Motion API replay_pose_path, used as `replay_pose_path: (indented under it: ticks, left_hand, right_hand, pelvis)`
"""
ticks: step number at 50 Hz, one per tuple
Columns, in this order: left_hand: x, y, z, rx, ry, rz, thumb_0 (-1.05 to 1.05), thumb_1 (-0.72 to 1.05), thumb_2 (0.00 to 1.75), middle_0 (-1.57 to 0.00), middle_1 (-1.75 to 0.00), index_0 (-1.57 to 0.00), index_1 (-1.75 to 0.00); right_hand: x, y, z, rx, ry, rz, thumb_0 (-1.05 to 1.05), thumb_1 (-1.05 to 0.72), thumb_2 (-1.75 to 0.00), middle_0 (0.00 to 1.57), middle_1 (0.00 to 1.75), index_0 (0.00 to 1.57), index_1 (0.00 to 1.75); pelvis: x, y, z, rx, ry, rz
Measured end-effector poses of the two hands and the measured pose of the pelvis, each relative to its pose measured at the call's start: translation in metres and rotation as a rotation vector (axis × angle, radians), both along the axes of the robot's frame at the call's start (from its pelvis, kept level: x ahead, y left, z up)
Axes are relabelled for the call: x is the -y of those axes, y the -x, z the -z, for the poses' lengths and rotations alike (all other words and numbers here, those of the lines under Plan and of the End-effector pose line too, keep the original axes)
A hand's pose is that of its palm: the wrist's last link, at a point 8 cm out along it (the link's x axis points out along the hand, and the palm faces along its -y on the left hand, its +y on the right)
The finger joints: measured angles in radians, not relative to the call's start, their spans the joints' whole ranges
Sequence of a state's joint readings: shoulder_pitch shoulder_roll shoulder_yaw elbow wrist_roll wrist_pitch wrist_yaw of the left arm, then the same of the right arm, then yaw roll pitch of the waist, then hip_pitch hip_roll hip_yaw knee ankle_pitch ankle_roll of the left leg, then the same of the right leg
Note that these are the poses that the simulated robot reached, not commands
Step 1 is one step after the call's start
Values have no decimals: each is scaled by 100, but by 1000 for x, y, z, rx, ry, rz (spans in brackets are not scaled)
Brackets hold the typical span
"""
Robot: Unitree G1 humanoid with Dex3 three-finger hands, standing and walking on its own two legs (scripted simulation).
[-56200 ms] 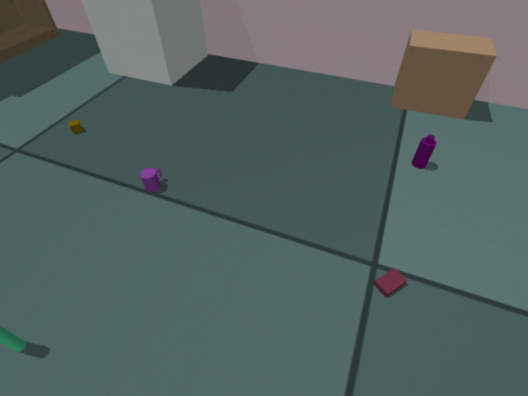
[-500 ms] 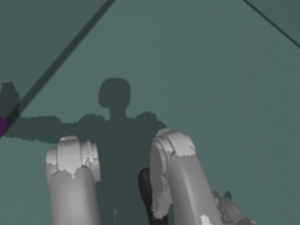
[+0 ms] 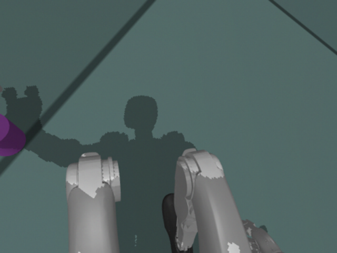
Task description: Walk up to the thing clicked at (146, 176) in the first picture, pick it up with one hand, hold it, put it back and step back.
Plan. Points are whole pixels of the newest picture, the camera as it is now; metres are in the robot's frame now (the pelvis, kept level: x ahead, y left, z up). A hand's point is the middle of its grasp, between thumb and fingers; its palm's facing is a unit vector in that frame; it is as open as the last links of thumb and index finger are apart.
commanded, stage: withdraw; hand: left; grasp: from above
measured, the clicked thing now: out of the picture +0.38 +0.42 -0.25
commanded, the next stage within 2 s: home in 0.62 s
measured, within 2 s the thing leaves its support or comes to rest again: neither
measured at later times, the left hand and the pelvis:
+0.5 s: hand out of the picture +0.35 +0.39 -0.04, palm faces -0.49 -0.14 -0.86, open 13.9 cm; pelvis -0.02 -0.01 +0.08, yaw +4 degrees
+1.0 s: hand out of the picture +0.38 +0.42 -0.07, palm faces -0.32 -0.15 -0.93, open 12.5 cm; pelvis -0.01 +0.00 +0.05, yaw +3 degrees
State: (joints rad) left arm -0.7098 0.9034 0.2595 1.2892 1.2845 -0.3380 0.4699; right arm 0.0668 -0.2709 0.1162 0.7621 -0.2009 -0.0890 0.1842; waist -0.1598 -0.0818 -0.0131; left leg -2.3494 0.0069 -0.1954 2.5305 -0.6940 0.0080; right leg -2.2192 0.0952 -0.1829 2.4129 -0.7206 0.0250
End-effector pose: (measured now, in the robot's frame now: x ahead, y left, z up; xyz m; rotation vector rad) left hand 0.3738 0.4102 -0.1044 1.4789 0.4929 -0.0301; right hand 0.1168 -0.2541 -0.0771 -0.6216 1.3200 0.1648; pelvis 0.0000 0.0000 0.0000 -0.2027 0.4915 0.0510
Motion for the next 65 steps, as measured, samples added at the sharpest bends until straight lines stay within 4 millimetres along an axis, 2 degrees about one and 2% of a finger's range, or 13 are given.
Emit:
replay_pose_path:
  ticks: [5, 11, 14, 17, 21, 25, 32, 38, 42, 47, 53, 59, 65]
  left_hand:
    - [-4, -4, -55, -1, -59, -12, 0, -48, 95, -9, -102, -11, -100]
    - [6, -9, -118, -73, -58, -20, 0, -48, 96, -9, -102, -10, -100]
    - [13, -8, -135, -124, -35, -14, 0, -49, 97, -9, -101, -10, -99]
    - [19, -5, -143, -159, 2, 0, 0, -49, 97, -9, -101, -10, -99]
    - [21, 1, -139, -181, 45, 33, 0, -49, 97, -11, -100, -11, -99]
    - [16, 10, -121, -182, 62, 63, 0, -49, 97, -11, -99, -12, -99]
    - [1, 21, -74, -151, 57, 66, 0, -48, 97, -11, -100, -12, -99]
    - [-7, 16, -44, -91, 49, 50, 0, -42, 94, -15, -97, -16, -96]
    - [-10, 5, -43, -44, 20, 33, 0, -38, 92, -17, -95, -19, -93]
    - [-12, -3, -66, -10, 2, -17, 0, -28, 91, -21, -85, -21, -84]
    - [-5, 11, -114, -34, 70, -107, 0, -8, 88, -23, -67, -22, -67]
    - [14, 56, -165, -64, 297, -213, 0, 24, 87, -23, -52, -22, -52]
    - [30, 103, -215, -36, 494, -308, 0, 55, 85, -22, -39, -21, -39]
  right_hand:
    - [-6, -9, -8, 32, -52, 71, 0, -90, -89, 20, 30, 20, 30]
    - [-10, -14, -35, 73, -101, 130, 0, -90, -89, 20, 30, 20, 30]
    - [-7, -11, -50, 83, -104, 147, 0, -90, -89, 20, 30, 20, 30]
    - [-2, -5, -61, 82, -90, 151, 0, -90, -89, 20, 30, 20, 30]
    - [8, 7, -68, 59, -53, 143, 0, -91, -90, 20, 30, 20, 30]
    - [15, 18, -64, 21, -9, 121, 0, -91, -90, 20, 30, 20, 30]
    - [17, 27, -37, -35, 42, 68, 0, -90, -89, 20, 30, 20, 29]
    - [7, 26, -12, -48, 45, 49, 0, -90, -89, 20, 30, 20, 29]
    - [-2, 22, -3, -36, 19, 71, 0, -89, -89, 20, 30, 20, 29]
    - [-13, 13, -6, -11, -34, 120, 0, -89, -89, 20, 30, 20, 29]
    - [-20, -1, -35, 26, -90, 180, 0, -89, -89, 20, 30, 20, 29]
    - [-21, -26, -87, 101, -108, 184, 0, -90, -89, 20, 30, 20, 29]
    - [-25, -65, -142, 234, -120, 146, 0, -90, -90, 20, 30, 20, 29]
  pelvis:
    - [1, 1, -23, -43, -16, -21]
    - [2, 6, -62, -75, -34, -40]
    - [3, 8, -78, -81, -45, -43]
    - [4, 10, -88, -81, -52, -43]
    - [5, 13, -90, -76, -56, -42]
    - [5, 16, -80, -65, -54, -40]
    - [5, 20, -46, -28, -42, -39]
    - [2, 19, -22, -7, -26, -37]
    - [1, 14, -17, -21, -18, -35]
    - [-1, 9, -29, -56, -17, -38]
    - [-3, 6, -68, -95, -23, -48]
    - [-4, 3, -121, -104, -41, -59]
    - [-3, 1, -169, -77, -59, -81]
